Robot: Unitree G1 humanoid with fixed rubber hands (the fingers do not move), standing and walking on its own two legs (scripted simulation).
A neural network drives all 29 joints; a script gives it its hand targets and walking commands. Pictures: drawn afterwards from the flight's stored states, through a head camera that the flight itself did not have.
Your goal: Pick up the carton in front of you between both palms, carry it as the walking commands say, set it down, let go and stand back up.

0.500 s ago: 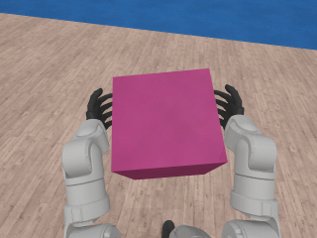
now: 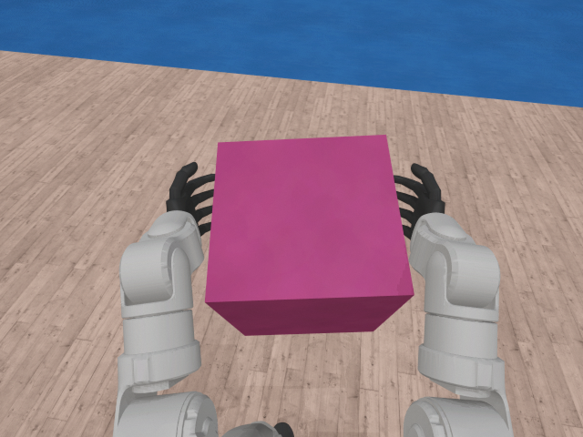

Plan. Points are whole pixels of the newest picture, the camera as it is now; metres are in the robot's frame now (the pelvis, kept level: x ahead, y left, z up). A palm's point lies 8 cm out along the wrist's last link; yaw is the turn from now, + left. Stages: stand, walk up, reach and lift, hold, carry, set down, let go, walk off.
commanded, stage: carry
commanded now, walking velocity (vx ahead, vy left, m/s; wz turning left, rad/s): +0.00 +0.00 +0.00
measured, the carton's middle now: (305, 249) +0.35 -0.01 +0.03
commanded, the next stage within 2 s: none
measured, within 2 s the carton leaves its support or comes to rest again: neither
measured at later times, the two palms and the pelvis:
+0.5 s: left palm (216, 154) +0.45 +0.11 +0.12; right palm (432, 146) +0.45 -0.19 +0.13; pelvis +0.12 -0.04 +0.01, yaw +0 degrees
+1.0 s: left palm (246, 144) +0.48 +0.07 +0.12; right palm (455, 137) +0.47 -0.23 +0.13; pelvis +0.14 -0.07 +0.00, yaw -1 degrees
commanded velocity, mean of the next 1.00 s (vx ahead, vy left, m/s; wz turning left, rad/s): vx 0.10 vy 0.00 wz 0.00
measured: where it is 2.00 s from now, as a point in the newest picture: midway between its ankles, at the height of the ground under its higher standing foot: (310, 331)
